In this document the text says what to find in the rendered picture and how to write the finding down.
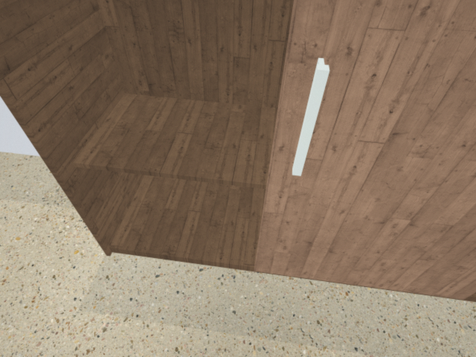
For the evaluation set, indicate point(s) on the handle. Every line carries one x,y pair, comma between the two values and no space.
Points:
317,91

